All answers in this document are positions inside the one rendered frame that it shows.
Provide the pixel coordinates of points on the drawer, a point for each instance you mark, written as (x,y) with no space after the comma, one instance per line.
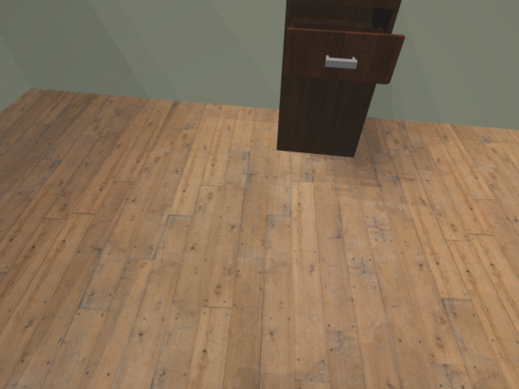
(308,44)

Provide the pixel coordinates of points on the handle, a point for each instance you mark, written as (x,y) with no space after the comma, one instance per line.
(341,62)

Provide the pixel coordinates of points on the cabinet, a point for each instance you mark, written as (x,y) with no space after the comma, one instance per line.
(322,116)

